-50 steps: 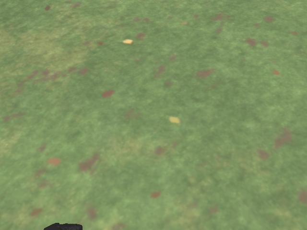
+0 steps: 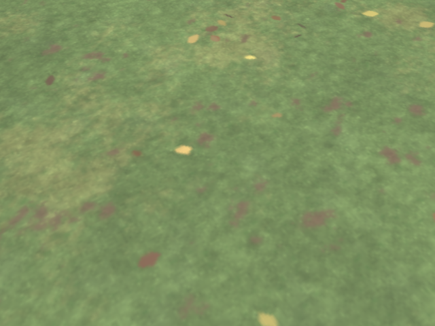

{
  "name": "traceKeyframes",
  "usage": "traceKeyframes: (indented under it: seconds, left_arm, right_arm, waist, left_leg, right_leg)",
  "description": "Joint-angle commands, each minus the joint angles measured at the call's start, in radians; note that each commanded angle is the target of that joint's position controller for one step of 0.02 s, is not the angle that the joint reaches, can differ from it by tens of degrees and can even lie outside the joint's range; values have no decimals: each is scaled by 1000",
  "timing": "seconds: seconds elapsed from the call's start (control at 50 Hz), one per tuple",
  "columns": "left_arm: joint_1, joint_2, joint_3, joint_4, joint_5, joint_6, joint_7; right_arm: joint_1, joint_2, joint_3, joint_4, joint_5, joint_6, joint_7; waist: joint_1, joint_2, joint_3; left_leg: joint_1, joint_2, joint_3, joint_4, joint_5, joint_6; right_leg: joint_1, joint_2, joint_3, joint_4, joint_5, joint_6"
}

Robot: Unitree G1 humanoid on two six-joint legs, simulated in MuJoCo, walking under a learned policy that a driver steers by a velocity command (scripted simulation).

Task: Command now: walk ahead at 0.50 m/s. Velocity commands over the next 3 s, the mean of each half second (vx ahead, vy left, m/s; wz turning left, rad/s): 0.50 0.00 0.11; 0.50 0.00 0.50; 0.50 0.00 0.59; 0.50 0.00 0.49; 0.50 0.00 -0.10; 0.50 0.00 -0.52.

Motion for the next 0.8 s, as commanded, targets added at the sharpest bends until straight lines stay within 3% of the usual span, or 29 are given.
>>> traceKeyframes:
  seconds: [0.02, 0.06, 0.08, 0.1, 0.12, 0.14, 0.16, 0.18, 0.2, 0.22, 0.24, 0.28, 0.34, 0.42, 0.52, 0.58, 0.62, 0.64, 0.66, 0.68, 0.7, 0.72, 0.74, 0.76, 0.78, 0.8]
  left_arm:
    - [-87, 75, 15, -84, -1, -23, 5]
    - [34, 94, 28, -50, 0, -34, 15]
    - [191, 108, 40, 4, 5, -43, 23]
    - [375, 164, 60, 56, 27, -53, 35]
    - [483, 281, 91, 66, 45, -52, 38]
    - [417, 253, 86, 64, 3, -36, 27]
    - [293, 205, 73, 47, -14, -33, 25]
    - [226, 134, 55, 36, -13, -39, 20]
    - [201, 99, 44, 42, -11, -46, 21]
    - [198, 71, 35, 57, -14, -53, 25]
    - [218, 64, 31, 70, -12, -61, 27]
    - [272, 91, 36, 94, -11, -76, 28]
    - [327, 106, 38, 110, -6, -83, 31]
    - [363, 91, 28, 119, -8, -86, 37]
    - [444, 99, 27, 152, -3, -84, 56]
    - [431, 126, 33, 155, 1, -73, 69]
    - [412, 154, 41, 149, 6, -59, 72]
    - [399, 164, 43, 139, 2, -50, 70]
    - [375, 157, 39, 104, -5, -51, 64]
    - [419, 51, 21, 38, -21, -59, 36]
    - [286, 136, 39, 10, -11, -70, 33]
    - [215, 126, 35, -25, -19, -86, 27]
    - [216, 126, 35, -20, -19, -94, 29]
    - [221, 122, 38, -15, -6, -84, 32]
    - [244, 112, 36, -16, 12, -63, 31]
    - [253, 101, 36, -19, 20, -43, 27]
  right_arm:
    - [53, -152, -29, -7, -8, -2, -13]
    - [19, -169, -34, -7, -10, 0, -17]
    - [0, -170, -34, -9, -5, 4, -14]
    - [-6, -149, -25, -28, 3, 3, -11]
    - [93, -51, -6, -56, 43, 3, 1]
    - [68, -127, -30, -42, 15, 4, 1]
    - [-16, -139, -39, -67, 7, 6, 2]
    - [-70, -122, -34, -80, 4, 1, 7]
    - [-85, -100, -34, -79, 0, 7, 9]
    - [-71, -87, -32, -77, -15, 21, 14]
    - [-56, -70, -30, -69, -21, 33, 20]
    - [-74, -64, -31, -77, -20, 48, 28]
    - [-195, -72, -31, -117, -11, 61, 33]
    - [-333, -60, -22, -168, -4, 55, 41]
    - [-463, -51, -9, -227, -9, 50, 47]
    - [-435, -68, -19, -236, -12, 47, 45]
    - [-303, -98, -37, -202, -14, 45, 38]
    - [-170, -124, -53, -163, -21, 38, 35]
    - [-17, -202, -83, -131, -37, 35, 24]
    - [-16, -307, -109, -147, -32, 43, 14]
    - [-6, -290, -105, -140, 1, 59, 14]
    - [-85, -261, -97, -145, 7, 62, 7]
    - [-135, -205, -84, -151, 7, 59, 7]
    - [-176, -177, -76, -158, 10, 53, 4]
    - [-195, -153, -67, -161, 17, 46, -1]
    - [-191, -155, -64, -162, 21, 36, -1]
  waist:
    - [23, 103, 67]
    - [84, 113, 6]
    - [152, 87, -72]
    - [214, 43, -182]
    - [190, -174, -322]
    - [170, -103, -322]
    - [116, -46, -151]
    - [99, 9, -62]
    - [70, 5, -14]
    - [42, -18, 3]
    - [32, -25, -4]
    - [23, -17, -5]
    - [44, -14, 38]
    - [70, -18, 64]
    - [108, -15, 82]
    - [78, -36, 49]
    - [20, -60, -34]
    - [-38, -47, -106]
    - [-109, 24, -199]
    - [-37, 279, -282]
    - [-70, 123, -286]
    - [-36, 96, -141]
    - [4, 21, -74]
    - [42, -3, -33]
    - [74, 10, -33]
    - [87, 22, -41]
  left_leg:
    - [28, 318, -117, 39, 615, 116]
    - [26, 309, -90, 194, 873, 91]
    - [-13, 275, -58, 371, 907, 72]
    - [-194, 234, -33, 617, 689, 53]
    - [-551, 61, 30, 1025, 104, 0]
    - [-665, 24, -117, 1150, -229, 15]
    - [-725, 92, -137, 1163, -148, 23]
    - [-710, 130, -134, 1107, -73, 22]
    - [-672, 159, -128, 1044, -34, 19]
    - [-620, 177, -124, 994, -13, 7]
    - [-588, 178, -115, 977, 1, -3]
    - [-612, 178, -100, 951, 34, -17]
    - [-723, 189, -108, 864, 137, -31]
    - [-748, 171, -81, 658, 271, -33]
    - [-735, 145, 8, 480, 269, 5]
    - [-657, 89, 58, 434, 143, 57]
    - [-504, 17, 93, 414, 50, 105]
    - [-330, -6, 79, 344, 75, 138]
    - [-81, 126, -117, 298, 16, 201]
    - [225, 434, -669, 228, 57, 379]
    - [222, 429, -781, 134, 45, 374]
    - [101, 407, -620, 113, 96, 331]
    - [-26, 366, -533, 89, 210, 285]
    - [-125, 316, -454, 76, 312, 251]
    - [-191, 274, -394, 66, 375, 234]
    - [-218, 254, -366, 63, 410, 229]
  right_leg:
    - [-21, 29, -17, -59, -62, -38]
    - [160, 86, -41, -103, -134, -75]
    - [346, 115, -58, -169, -96, -99]
    - [616, 1, 67, -175, -122, -144]
    - [909, -310, 550, -249, -230, -275]
    - [863, -332, 740, -366, -235, -293]
    - [715, -298, 565, -375, -285, -262]
    - [578, -254, 452, -418, -233, -233]
    - [491, -203, 360, -448, -179, -193]
    - [424, -163, 290, -469, -117, -165]
    - [402, -146, 248, -477, -66, -159]
    - [409, -138, 193, -492, 24, -166]
    - [437, -131, 119, -533, 25, -150]
    - [482, -111, 18, -543, 100, -117]
    - [632, -152, -63, -499, 281, -108]
    - [720, -175, -111, -360, 619, -96]
    - [735, -178, -142, -130, 847, -87]
    - [668, -168, -160, 69, 787, -71]
    - [457, -144, -169, 362, 512, -42]
    - [-1, 83, -142, 757, -436, 16]
    - [-132, 96, 77, 830, -455, 6]
    - [-190, 28, 98, 771, -347, -2]
    - [-135, -4, 93, 677, -284, 0]
    - [-75, -25, 93, 610, -271, 13]
    - [-10, -35, 95, 561, -268, 31]
    - [20, -36, 92, 525, -273, 47]
Next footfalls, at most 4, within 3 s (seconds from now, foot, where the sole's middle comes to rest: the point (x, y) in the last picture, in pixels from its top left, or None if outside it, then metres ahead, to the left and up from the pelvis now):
0.10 right None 0.23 -0.10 -0.78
0.66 left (187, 319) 0.50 0.08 -0.78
1.18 right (199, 215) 0.87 0.04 -0.78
1.72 left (104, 205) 0.93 0.38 -0.78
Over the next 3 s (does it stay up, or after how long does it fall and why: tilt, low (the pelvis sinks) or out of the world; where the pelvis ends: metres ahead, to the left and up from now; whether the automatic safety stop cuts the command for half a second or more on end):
stays up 1.32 0.76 0.01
